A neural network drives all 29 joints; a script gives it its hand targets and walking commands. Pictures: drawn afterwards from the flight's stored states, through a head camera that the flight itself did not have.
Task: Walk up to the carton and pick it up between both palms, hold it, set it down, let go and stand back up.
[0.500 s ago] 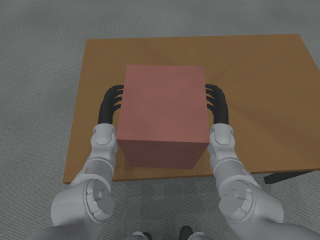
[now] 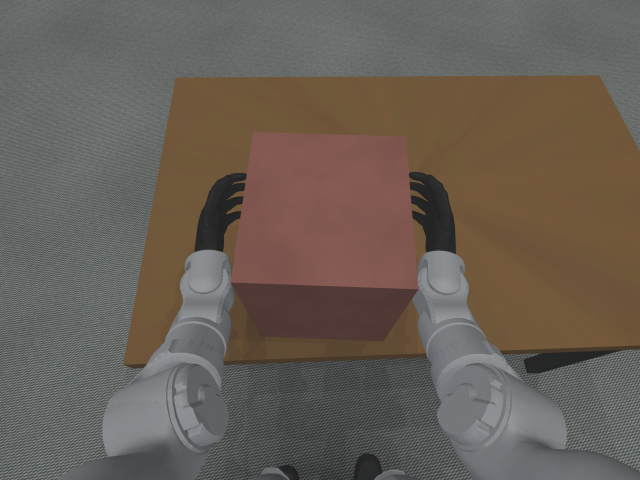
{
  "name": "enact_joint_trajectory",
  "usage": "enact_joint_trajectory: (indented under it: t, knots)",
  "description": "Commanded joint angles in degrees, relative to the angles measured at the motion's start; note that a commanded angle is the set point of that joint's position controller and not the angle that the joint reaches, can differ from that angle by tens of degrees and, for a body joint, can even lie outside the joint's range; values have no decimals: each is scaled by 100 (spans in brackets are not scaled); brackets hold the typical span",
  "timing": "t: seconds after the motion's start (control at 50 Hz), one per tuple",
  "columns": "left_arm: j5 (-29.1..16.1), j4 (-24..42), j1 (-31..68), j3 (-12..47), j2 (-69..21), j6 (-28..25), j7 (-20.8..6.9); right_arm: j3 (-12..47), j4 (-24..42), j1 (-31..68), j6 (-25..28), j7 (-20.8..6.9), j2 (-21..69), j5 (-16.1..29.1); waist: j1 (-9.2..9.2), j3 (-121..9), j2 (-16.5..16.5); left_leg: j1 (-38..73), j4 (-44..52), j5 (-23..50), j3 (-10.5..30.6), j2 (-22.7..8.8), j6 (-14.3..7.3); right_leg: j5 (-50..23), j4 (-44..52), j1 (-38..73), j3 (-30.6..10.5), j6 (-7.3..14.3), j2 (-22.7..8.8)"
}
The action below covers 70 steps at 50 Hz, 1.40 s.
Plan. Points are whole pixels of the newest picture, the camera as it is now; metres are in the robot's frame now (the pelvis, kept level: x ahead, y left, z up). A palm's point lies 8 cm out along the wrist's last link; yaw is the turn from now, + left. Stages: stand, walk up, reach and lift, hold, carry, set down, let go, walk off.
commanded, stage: reach and lift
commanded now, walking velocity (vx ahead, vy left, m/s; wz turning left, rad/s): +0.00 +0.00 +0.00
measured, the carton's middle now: (325, 247) +0.42 +0.01 -0.07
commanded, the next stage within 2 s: none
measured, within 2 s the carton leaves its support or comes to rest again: leaves its support in 0.64 s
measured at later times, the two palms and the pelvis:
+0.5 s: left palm (214, 246) +0.39 +0.16 -0.01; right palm (439, 248) +0.39 -0.13 +0.00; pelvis +0.00 +0.00 +0.00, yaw +0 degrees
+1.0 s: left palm (208, 247) +0.37 +0.16 +0.02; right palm (451, 242) +0.38 -0.13 +0.04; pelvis -0.01 +0.00 +0.01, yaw +0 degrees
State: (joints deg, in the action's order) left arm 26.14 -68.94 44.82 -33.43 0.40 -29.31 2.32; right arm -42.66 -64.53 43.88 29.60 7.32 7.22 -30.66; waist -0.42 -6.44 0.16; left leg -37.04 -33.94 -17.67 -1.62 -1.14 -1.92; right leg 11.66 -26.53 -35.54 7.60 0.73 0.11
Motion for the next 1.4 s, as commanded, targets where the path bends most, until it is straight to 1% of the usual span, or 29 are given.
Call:
enact_joint_trajectory:
  t: [0.0,0.04,0.06,0.08,0.12,0.2,0.22,0.24,0.26,0.28,0.3,0.34,0.36,0.42,0.46,0.58,0.64,0.7,0.82,0.92,0.94,0.96,1.02,1.04,1.12,1.16,1.24,1.26,1.38]
  knots:
    - [383,-369,2089,1077,-2727,32,-380,1565,-871,1911,246,-898,2995,-673,-40,-3099,197,928,91,3273,-135,-81,357,-2348,-314,2311,-166,42,32]
    - [348,-396,2099,1104,-2701,21,-391,1593,-861,1902,263,-891,2984,-639,-20,-3107,175,856,89,3244,-125,-88,344,-2366,-327,2345,-189,42,31]
    - [354,-443,2089,1091,-2685,18,-388,1624,-872,1924,274,-888,2959,-624,-46,-3069,163,804,103,3164,-133,-84,349,-2376,-340,2391,-187,35,25]
    - [305,-454,2098,1117,-2709,-2,-388,1624,-896,1921,295,-884,2940,-633,-8,-3110,136,804,124,3130,-127,-83,351,-2370,-334,2398,-188,38,40]
    - [310,-488,2115,1144,-2712,-26,-388,1661,-928,1932,326,-878,2966,-606,-27,-3124,159,815,116,3170,-131,-90,368,-2387,-319,2380,-184,49,50]
    - [257,-541,2113,1227,-2786,-119,-386,1721,-994,1913,436,-860,2954,-598,8,-3266,198,893,96,3297,-126,-94,406,-2558,-315,2426,-169,48,63]
    - [230,-560,2085,1253,-2805,-134,-386,1747,-993,1942,463,-856,2947,-566,-15,-3259,263,877,96,3324,-151,-76,415,-2595,-312,2441,-181,47,62]
    - [190,-560,2085,1306,-2815,-147,-385,1762,-1033,1935,484,-851,2931,-538,15,-3291,273,956,106,3396,-112,-93,432,-2601,-296,2457,-180,44,79]
    - [158,-560,2096,1351,-2822,-161,-380,1837,-1045,1944,501,-845,2919,-493,-10,-3287,263,996,106,3443,-111,-89,432,-2631,-286,2424,-177,45,91]
    - [103,-526,2094,1433,-2851,-177,-377,1873,-1047,1902,513,-842,2919,-457,38,-3323,305,1067,104,3495,-99,-108,455,-2603,-270,2356,-173,53,100]
    - [77,-556,2074,1441,-2843,-194,-376,1924,-1022,1929,532,-844,2859,-424,-1,-3317,274,1123,109,3555,-90,-105,464,-2626,-236,2364,-177,53,105]
    - [-11,-559,2031,1559,-2860,-219,-374,2072,-1003,1926,563,-840,2871,-322,14,-3349,296,1154,122,3589,-100,-91,478,-2682,-217,2423,-187,59,119]
    - [-69,-540,2018,1634,-2885,-229,-372,2143,-1003,1934,569,-828,2830,-262,-19,-3421,326,1166,143,3587,-99,-98,490,-2708,-215,2462,-215,59,117]
    - [-227,-474,2092,1805,-2923,-296,-364,2295,-976,1915,583,-806,2834,-147,38,-3490,321,1183,166,3572,-66,-90,515,-2726,-189,2482,-213,64,131]
    - [-295,-500,2212,1888,-2884,-354,-364,2360,-954,2020,594,-801,2825,-99,3,-3516,306,1099,204,3371,-66,-86,519,-2634,-183,2470,-235,69,123]
    - [-639,-503,2492,2189,-2856,-527,-372,2585,-924,2114,592,-758,2876,66,69,-3668,290,1054,226,3170,-40,-55,552,-2580,-187,2501,-280,52,131]
    - [-823,-494,2657,2344,-2870,-564,-369,2700,-932,2154,546,-750,2881,198,111,-3707,352,1145,235,3143,2,-41,583,-2531,-185,2480,-282,56,141]
    - [-1007,-456,2822,2528,-2905,-579,-378,2868,-965,2178,472,-738,2926,334,154,-3678,411,1185,265,3006,31,-21,600,-2344,-157,2434,-306,61,138]
    - [-1250,-440,2993,2730,-2956,-545,-395,3118,-924,2250,260,-716,3025,592,152,-3558,384,1252,343,2796,15,46,586,-2157,-108,2551,-349,43,139]
    - [-1423,-315,3096,2858,-3032,-426,-433,3370,-831,2259,47,-690,3099,806,179,-3327,371,1386,479,2694,72,84,572,-2058,-30,2766,-400,23,134]
    - [-1428,-309,3063,2897,-3055,-387,-431,3440,-827,2256,7,-695,3100,887,150,-3243,359,1449,497,2694,73,76,563,-1996,11,2761,-407,30,148]
    - [-1426,-234,3058,2920,-3093,-345,-428,3465,-813,2244,-48,-694,3117,917,145,-3222,397,1488,542,2678,64,85,562,-1971,57,2810,-416,33,143]
    - [-1492,-58,2961,3020,-3181,-210,-445,3691,-671,2150,-201,-678,3170,1141,173,-3040,354,1666,636,2766,85,101,558,-2004,149,2982,-440,15,140]
    - [-1504,-2,2947,3062,-3226,-161,-455,3797,-611,2166,-254,-672,3214,1223,135,-2955,368,1700,656,2769,92,112,544,-2039,179,3034,-463,19,143]
    - [-1569,336,2925,3171,-3358,32,-487,4108,-347,2059,-503,-639,3325,1455,165,-2756,240,1822,866,2623,101,141,499,-2043,336,3332,-510,-15,122]
    - [-1596,499,2940,3243,-3401,126,-499,4255,-149,2126,-623,-625,3362,1578,114,-2636,196,1896,921,2598,113,148,489,-2043,375,3382,-531,-41,114]
    - [-1647,965,2913,3478,-3616,397,-522,4574,92,1967,-910,-606,3488,1822,221,-2409,253,2142,1034,2591,169,181,495,-1938,533,3519,-554,-17,120]
    - [-1671,1037,2887,3532,-3658,466,-524,4684,210,2004,-975,-609,3491,1902,187,-2337,230,2206,1066,2589,178,179,484,-1897,557,3528,-551,-17,130]
    - [-1721,1513,3075,3646,-3813,808,-528,4875,608,2080,-1296,-576,3589,2065,204,-2187,170,2276,1240,2182,239,189,417,-1529,686,3586,-582,-30,83]
